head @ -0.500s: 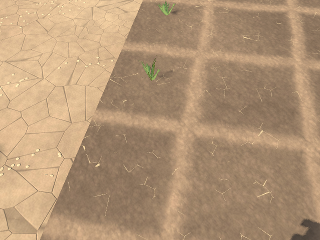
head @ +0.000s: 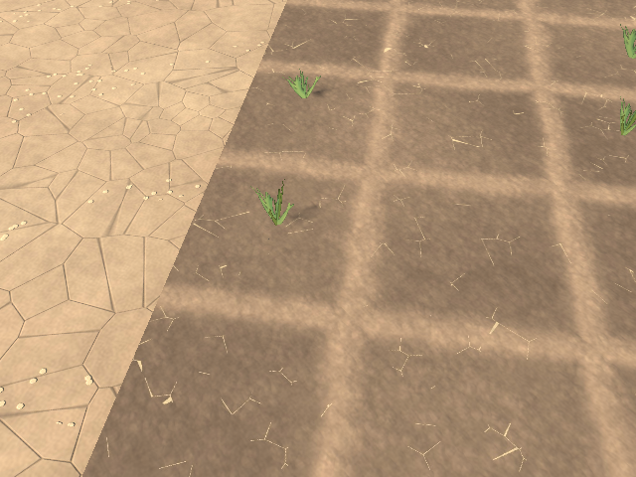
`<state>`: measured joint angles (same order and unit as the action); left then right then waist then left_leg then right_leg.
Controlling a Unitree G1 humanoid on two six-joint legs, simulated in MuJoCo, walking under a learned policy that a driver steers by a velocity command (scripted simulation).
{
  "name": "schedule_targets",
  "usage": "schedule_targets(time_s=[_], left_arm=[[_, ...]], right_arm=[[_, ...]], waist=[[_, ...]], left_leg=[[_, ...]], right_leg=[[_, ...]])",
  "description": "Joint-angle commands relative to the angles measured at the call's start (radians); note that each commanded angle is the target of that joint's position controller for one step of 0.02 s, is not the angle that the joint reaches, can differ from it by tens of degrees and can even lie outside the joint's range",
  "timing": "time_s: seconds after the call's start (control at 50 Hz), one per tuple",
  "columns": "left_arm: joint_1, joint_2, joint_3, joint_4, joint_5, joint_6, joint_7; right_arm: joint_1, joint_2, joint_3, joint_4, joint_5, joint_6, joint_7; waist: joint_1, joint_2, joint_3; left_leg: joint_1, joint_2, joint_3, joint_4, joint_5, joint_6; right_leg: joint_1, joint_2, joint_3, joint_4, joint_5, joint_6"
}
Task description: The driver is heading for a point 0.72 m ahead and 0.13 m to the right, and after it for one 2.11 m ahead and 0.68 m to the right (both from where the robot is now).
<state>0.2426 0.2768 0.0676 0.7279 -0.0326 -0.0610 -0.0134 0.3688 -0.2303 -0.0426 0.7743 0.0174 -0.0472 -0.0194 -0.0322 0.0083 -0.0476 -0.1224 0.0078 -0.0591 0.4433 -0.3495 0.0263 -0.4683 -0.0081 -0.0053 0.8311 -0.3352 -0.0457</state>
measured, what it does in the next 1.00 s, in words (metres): walks ahead: right foot, then left foot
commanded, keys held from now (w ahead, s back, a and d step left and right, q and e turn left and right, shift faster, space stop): w+shift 0.70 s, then w+e+shift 0.04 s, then e+shift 0.26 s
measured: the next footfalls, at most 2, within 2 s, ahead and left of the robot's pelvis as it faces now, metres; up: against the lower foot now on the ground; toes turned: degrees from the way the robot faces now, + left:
right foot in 0.12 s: +0.14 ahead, -0.15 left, +0.00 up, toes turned -3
left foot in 0.60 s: +0.58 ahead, +0.04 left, +0.00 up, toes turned +2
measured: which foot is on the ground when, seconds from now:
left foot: down 0.00-0.12, up 0.14-0.58, down 0.60-1.00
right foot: up 0.00-0.10, down 0.12-0.62, up 0.64-1.00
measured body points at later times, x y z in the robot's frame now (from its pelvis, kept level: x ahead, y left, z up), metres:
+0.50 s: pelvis +0.28 -0.06 -0.01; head +0.30 -0.07 +0.44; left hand +0.21 +0.19 -0.14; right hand +0.51 -0.29 -0.08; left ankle +0.49 +0.06 -0.69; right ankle +0.10 -0.15 -0.74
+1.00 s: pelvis +0.71 -0.05 -0.02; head +0.75 -0.06 +0.43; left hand +0.95 +0.15 -0.11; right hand +0.67 -0.32 -0.15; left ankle +0.54 +0.03 -0.73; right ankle +0.92 -0.14 -0.71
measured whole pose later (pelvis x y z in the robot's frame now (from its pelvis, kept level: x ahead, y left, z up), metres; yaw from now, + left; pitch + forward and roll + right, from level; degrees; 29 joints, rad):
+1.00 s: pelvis +0.71 -0.05 -0.02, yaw -9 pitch +0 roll +2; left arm 0.07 0.26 0.03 0.71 -0.02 -0.08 -0.07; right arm 0.38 -0.25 -0.03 0.87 0.00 -0.09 -0.06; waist -0.05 -0.04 0.07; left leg 0.10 -0.07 0.22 0.40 -0.45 0.03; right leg -0.66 0.02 -0.07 0.59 0.19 -0.05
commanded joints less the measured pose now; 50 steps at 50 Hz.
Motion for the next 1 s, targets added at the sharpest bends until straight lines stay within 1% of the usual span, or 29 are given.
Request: schedule_targets(time_s=[0.02, 0.04, 0.06, 0.1, 0.12, 0.14, 0.16, 0.18, 0.2, 0.22, 0.26, 0.38, 0.5, 0.56, 0.58, 0.6, 0.62, 0.64, 0.66, 0.68, 0.7, 0.76, 0.82, 0.86, 0.88, 0.9, 0.94, 0.98, 1.0], left_arm=[[-0.179, 0.036, -0.002, -0.111, 0.009, -0.050, -0.021], [-0.167, 0.036, -0.004, -0.106, 0.008, -0.049, -0.027], [-0.149, 0.038, -0.001, -0.108, 0.084, 0.001, -0.051], [0.016, 0.077, 0.020, -0.055, 0.074, 0.027, -0.043], [0.199, 0.117, 0.037, 0.000, 0.072, 0.021, -0.028], [0.417, 0.208, 0.057, 0.039, 0.089, 0.008, -0.010], [0.443, 0.302, 0.061, 0.032, 0.092, -0.007, -0.006], [0.261, 0.238, 0.046, 0.000, 0.090, 0.001, -0.004], [0.166, 0.190, 0.034, -0.023, 0.075, -0.001, -0.007], [0.130, 0.161, 0.025, -0.022, 0.068, -0.005, -0.012], [0.110, 0.127, 0.010, -0.016, 0.062, -0.019, -0.007], [0.239, 0.095, 0.001, 0.061, 0.040, -0.044, -0.010], [0.287, 0.118, -0.004, 0.124, 0.039, -0.054, 0.003], [0.279, 0.178, 0.006, 0.155, 0.058, -0.043, 0.016], [0.273, 0.203, 0.012, 0.164, 0.070, -0.030, 0.025], [0.227, 0.207, 0.015, 0.156, 0.072, -0.018, 0.032], [0.267, 0.110, -0.009, 0.120, 0.055, -0.022, 0.021], [0.298, 0.028, -0.025, 0.089, 0.025, -0.042, 0.000], [0.186, 0.097, -0.013, 0.070, 0.032, -0.047, 0.006], [0.090, 0.100, -0.016, 0.048, 0.033, -0.051, 0.006], [0.066, 0.079, -0.025, 0.043, 0.040, -0.052, 0.000], [0.108, 0.027, -0.038, 0.064, 0.062, 0.002, -0.027], [0.013, 0.021, -0.040, 0.030, 0.064, 0.023, -0.027], [-0.049, 0.002, -0.050, 0.005, 0.056, 0.013, -0.036], [-0.091, 0.020, -0.040, -0.005, -0.021, -0.017, -0.028], [-0.145, 0.015, -0.044, -0.027, -0.020, -0.031, -0.035], [-0.172, 0.026, -0.033, -0.061, 0.009, -0.038, -0.058], [-0.023, 0.094, 0.003, -0.045, 0.015, -0.023, -0.072], [0.122, 0.153, 0.032, -0.016, 0.014, -0.011, -0.068]], right_arm=[[-0.046, -0.182, -0.051, -0.071, 0.012, -0.026, 0.009], [-0.059, -0.193, -0.054, -0.075, 0.014, -0.025, 0.015], [-0.039, -0.221, -0.065, -0.049, -0.062, -0.023, 0.033], [-0.065, -0.197, -0.065, -0.045, -0.054, -0.022, 0.042], [-0.083, -0.172, -0.055, -0.045, -0.061, -0.025, 0.041], [-0.146, -0.105, -0.036, -0.076, -0.071, -0.029, 0.040], [-0.173, -0.029, -0.017, -0.155, -0.043, -0.042, 0.034], [-0.165, -0.074, -0.023, -0.148, -0.043, -0.039, 0.035], [-0.177, -0.115, -0.030, -0.138, -0.051, -0.037, 0.046], [-0.153, -0.128, -0.031, -0.118, -0.059, -0.035, 0.059], [-0.127, -0.116, -0.024, -0.095, -0.077, -0.015, 0.078], [-0.348, -0.103, -0.008, -0.167, -0.058, 0.006, 0.085], [-0.494, -0.075, 0.015, -0.217, -0.047, -0.002, 0.092], [-0.376, -0.122, -0.002, -0.185, -0.051, 0.001, 0.063], [-0.211, -0.158, -0.018, -0.140, -0.049, 0.000, 0.048], [0.031, -0.194, -0.036, -0.064, -0.053, -0.004, 0.032], [0.172, -0.287, -0.064, -0.032, -0.084, -0.006, 0.013], [0.155, -0.326, -0.076, -0.028, -0.077, -0.010, 0.023], [0.067, -0.275, -0.072, -0.028, -0.065, -0.011, 0.033], [0.015, -0.217, -0.060, -0.015, -0.059, -0.020, 0.032], [-0.010, -0.171, -0.049, 0.001, -0.061, -0.028, 0.034], [-0.048, -0.084, -0.017, 0.033, -0.056, -0.060, 0.029], [-0.035, -0.102, -0.014, 0.066, -0.038, -0.094, 0.037], [-0.089, -0.094, -0.006, 0.059, -0.027, -0.098, 0.038], [-0.144, -0.114, -0.012, 0.018, -0.018, -0.098, 0.009], [-0.114, -0.149, -0.013, 0.020, -0.013, -0.096, -0.013], [-0.045, -0.208, -0.023, 0.028, -0.010, -0.080, -0.047], [-0.076, -0.249, -0.038, -0.001, -0.008, -0.047, -0.069], [-0.122, -0.260, -0.045, -0.027, -0.011, -0.032, -0.072]], waist=[[-0.027, 0.112, 0.120], [-0.018, 0.132, 0.111], [-0.009, 0.160, 0.092], [0.076, 0.110, 0.090], [0.171, 0.019, 0.040], [0.288, -0.217, -0.041], [0.255, -0.451, -0.052], [0.149, -0.222, 0.046], [0.099, -0.093, 0.071], [0.062, -0.047, 0.065], [0.037, -0.103, 0.075], [0.071, -0.050, 0.179], [0.086, -0.064, 0.209], [0.007, -0.128, 0.078], [-0.071, -0.150, -0.018], [-0.186, -0.123, -0.128], [-0.187, 0.028, -0.273], [-0.096, 0.293, -0.383], [-0.099, 0.165, -0.243], [-0.078, 0.048, -0.086], [-0.040, -0.025, -0.007], [0.061, 0.015, 0.100], [0.086, 0.013, 0.185], [0.097, 0.040, 0.177], [0.054, 0.062, 0.134], [0.037, 0.038, 0.111], [0.028, 0.046, 0.049], [0.098, 0.107, -0.036], [0.171, 0.121, -0.092]], left_leg=[[0.022, 0.228, -0.242, -0.284, -0.139, 0.169], [-0.043, 0.205, -0.191, -0.284, -0.116, 0.165], [-0.098, 0.156, -0.133, -0.299, -0.169, 0.154], [-0.250, 0.138, -0.092, -0.192, -0.143, 0.140], [-0.342, 0.096, -0.038, 0.025, 0.004, 0.129], [-0.490, 0.007, 0.064, 0.462, 0.025, 0.095], [-0.732, -0.131, -0.034, 0.734, -0.230, 0.088], [-0.820, -0.043, -0.111, 0.848, -0.084, 0.106], [-0.797, 0.031, -0.062, 0.828, 0.034, 0.103], [-0.716, 0.074, -0.031, 0.767, 0.086, 0.084], [-0.644, 0.104, 0.007, 0.725, 0.144, 0.041], [-0.748, 0.103, 0.077, 0.483, 0.336, -0.006], [-0.560, 0.054, 0.159, 0.175, 0.409, 0.066], [-0.336, -0.068, 0.212, 0.153, 0.230, 0.117], [-0.168, -0.102, 0.206, 0.158, 0.150, 0.137], [0.117, -0.078, 0.171, 0.122, 0.150, 0.158], [0.437, 0.154, -0.117, 0.111, -0.233, 0.199], [0.578, 0.365, -0.725, -0.109, -0.546, 0.272], [0.501, 0.334, -0.751, -0.193, -0.473, 0.261], [0.342, 0.315, -0.555, -0.185, -0.298, 0.250], [0.184, 0.277, -0.441, -0.211, -0.173, 0.229], [-0.078, 0.215, -0.207, -0.307, 0.004, 0.161], [-0.139, 0.172, 0.070, -0.305, 0.751, 0.125], [-0.178, 0.089, 0.234, -0.279, 0.896, 0.081], [-0.136, 0.067, 0.241, -0.254, 0.846, 0.039], [-0.091, 0.073, 0.253, -0.228, 0.850, 0.022], [-0.007, 0.093, 0.261, -0.133, 0.954, -0.011], [0.030, 0.111, 0.258, 0.053, 1.108, -0.047], [-0.013, 0.121, 0.246, 0.219, 1.140, -0.052]], right_leg=[[-0.151, -0.048, -0.006, -0.129, 0.059, 0.005], [-0.042, -0.030, -0.034, -0.173, 0.077, 0.015], [0.088, 0.018, -0.104, -0.226, 0.039, 0.020], [0.364, 0.052, -0.142, -0.270, 0.083, 0.017], [0.562, 0.054, -0.122, -0.275, 0.029, 0.009], [0.711, -0.151, 0.149, -0.405, -0.265, -0.017], [0.703, -0.346, 0.738, -0.685, -0.652, -0.077], [0.599, -0.383, 0.789, -0.695, -0.670, -0.120], [0.518, -0.359, 0.658, -0.650, -0.543, -0.114], [0.442, -0.297, 0.525, -0.650, -0.431, -0.103], [0.352, -0.220, 0.388, -0.709, -0.316, -0.101], [0.390, -0.166, 0.178, -0.811, 0.022, -0.143], [0.511, -0.196, 0.047, -0.861, 0.479, -0.136], [0.635, -0.213, -0.015, -0.584, 1.205, -0.103], [0.629, -0.222, -0.025, -0.377, 1.326, -0.092], [0.491, -0.192, -0.052, -0.084, 1.221, -0.076], [0.183, -0.105, -0.057, 0.305, 0.789, -0.072], [-0.125, 0.091, 0.053, 0.602, -0.066, -0.047], [-0.272, 0.045, 0.122, 0.670, -0.024, -0.079], [-0.300, -0.018, 0.103, 0.635, 0.062, -0.081], [-0.254, -0.057, 0.098, 0.550, 0.090, -0.081], [-0.139, -0.104, 0.117, 0.440, 0.096, -0.048], [-0.158, -0.083, 0.045, 0.299, 0.178, -0.012], [-0.071, -0.049, -0.045, 0.069, 0.350, -0.008], [-0.066, -0.035, -0.033, -0.013, 0.451, -0.001], [-0.048, -0.012, -0.070, -0.120, 0.539, 0.005], [0.034, 0.049, -0.120, -0.233, 0.647, 0.010], [0.197, 0.115, -0.137, -0.229, 0.561, -0.006], [0.344, 0.126, -0.113, -0.200, 0.506, -0.034]])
